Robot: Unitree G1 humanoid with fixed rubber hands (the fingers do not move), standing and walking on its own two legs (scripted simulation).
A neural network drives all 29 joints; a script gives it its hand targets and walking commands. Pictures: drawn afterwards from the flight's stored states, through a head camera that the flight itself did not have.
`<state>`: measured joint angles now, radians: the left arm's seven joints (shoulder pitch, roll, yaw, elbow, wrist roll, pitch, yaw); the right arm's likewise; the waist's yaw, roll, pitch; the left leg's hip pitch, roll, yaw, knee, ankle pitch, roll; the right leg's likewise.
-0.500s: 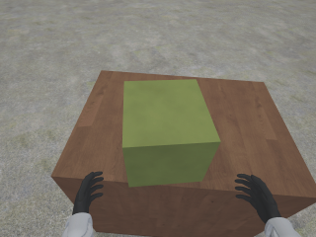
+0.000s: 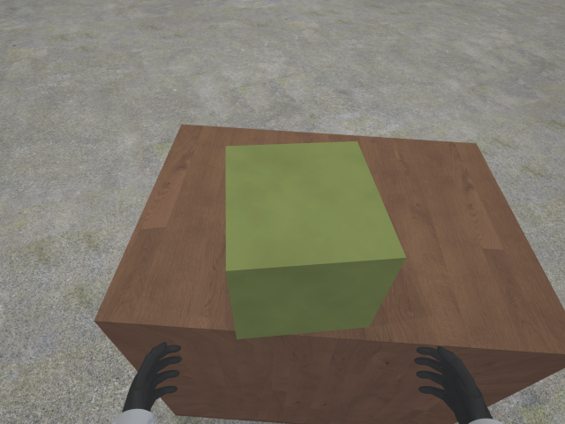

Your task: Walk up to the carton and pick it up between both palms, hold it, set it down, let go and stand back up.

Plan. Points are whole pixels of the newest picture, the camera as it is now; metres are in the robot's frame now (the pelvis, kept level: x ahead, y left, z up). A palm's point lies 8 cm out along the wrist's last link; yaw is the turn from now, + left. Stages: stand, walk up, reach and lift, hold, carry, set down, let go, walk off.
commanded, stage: set down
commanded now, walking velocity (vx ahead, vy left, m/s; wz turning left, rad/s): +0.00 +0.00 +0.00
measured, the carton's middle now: (298, 238) +0.40 +0.00 +0.02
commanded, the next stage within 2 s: let go in 0.22 s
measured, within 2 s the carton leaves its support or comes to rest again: neither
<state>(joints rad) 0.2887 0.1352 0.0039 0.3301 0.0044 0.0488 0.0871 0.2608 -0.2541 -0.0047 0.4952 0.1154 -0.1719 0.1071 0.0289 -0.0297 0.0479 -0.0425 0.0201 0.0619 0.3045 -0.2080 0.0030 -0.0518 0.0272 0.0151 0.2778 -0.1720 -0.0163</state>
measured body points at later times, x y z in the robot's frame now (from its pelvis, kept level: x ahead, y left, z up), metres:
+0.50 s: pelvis +0.00 +0.00 +0.00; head +0.00 +0.02 +0.45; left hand +0.16 +0.23 -0.10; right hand +0.17 -0.22 -0.08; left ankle -0.02 +0.11 -0.75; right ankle -0.01 -0.11 -0.75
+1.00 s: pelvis -0.01 +0.00 -0.01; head -0.02 +0.02 +0.44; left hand +0.12 +0.26 -0.11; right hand +0.12 -0.26 -0.10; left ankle -0.02 +0.11 -0.75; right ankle -0.01 -0.11 -0.75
